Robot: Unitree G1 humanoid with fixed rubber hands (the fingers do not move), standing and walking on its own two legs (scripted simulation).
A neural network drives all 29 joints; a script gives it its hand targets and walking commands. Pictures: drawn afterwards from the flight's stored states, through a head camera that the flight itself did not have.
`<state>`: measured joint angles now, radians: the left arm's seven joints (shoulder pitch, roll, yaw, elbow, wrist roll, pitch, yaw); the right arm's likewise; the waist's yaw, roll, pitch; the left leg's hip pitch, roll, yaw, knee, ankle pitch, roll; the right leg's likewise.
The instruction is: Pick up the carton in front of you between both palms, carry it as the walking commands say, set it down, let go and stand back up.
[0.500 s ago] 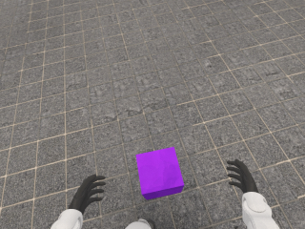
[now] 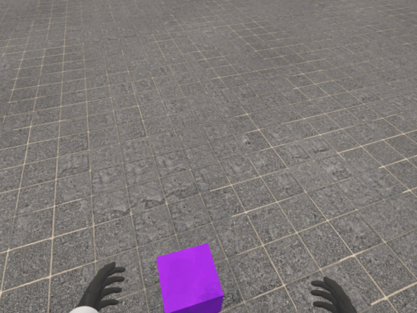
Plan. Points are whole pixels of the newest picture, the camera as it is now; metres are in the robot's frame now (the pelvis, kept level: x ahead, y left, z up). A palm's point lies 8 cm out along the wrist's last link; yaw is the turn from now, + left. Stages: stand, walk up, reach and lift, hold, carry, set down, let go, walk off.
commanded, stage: let go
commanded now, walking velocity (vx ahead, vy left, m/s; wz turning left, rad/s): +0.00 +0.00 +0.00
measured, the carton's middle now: (189, 285) +0.38 +0.10 -0.65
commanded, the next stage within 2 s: stand in 0.18 s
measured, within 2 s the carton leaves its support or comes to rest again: neither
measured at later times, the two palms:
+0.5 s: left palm out of the picture +0.12 +0.31 -0.11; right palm out of the picture +0.10 -0.27 -0.07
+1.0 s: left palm out of the picture +0.11 +0.33 -0.11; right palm out of the picture +0.11 -0.26 -0.08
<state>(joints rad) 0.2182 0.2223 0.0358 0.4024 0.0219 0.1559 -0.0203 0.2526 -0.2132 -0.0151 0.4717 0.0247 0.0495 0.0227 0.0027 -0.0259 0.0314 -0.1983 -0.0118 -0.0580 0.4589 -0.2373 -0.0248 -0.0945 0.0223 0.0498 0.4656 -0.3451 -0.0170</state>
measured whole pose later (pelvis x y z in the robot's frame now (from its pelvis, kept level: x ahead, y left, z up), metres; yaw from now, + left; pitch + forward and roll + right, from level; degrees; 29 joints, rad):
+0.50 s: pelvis +0.00 +0.03 +0.00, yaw -1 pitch +0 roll -1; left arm 0.23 0.34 0.05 0.69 0.04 0.02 0.02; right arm 0.21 -0.33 -0.06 0.74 -0.04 0.01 -0.01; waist -0.01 -0.07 0.02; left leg -0.27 -0.02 -0.04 0.55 -0.28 0.01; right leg -0.14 0.01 0.07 0.49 -0.35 0.02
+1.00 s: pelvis +0.00 +0.04 +0.00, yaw -1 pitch -1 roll -1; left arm 0.18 0.37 0.03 0.86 0.03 0.00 0.03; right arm 0.14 -0.33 -0.03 0.90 -0.03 0.00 -0.02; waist 0.00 -0.05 0.02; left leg -0.20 -0.03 -0.02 0.48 -0.25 0.03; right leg -0.07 -0.01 0.07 0.40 -0.31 0.03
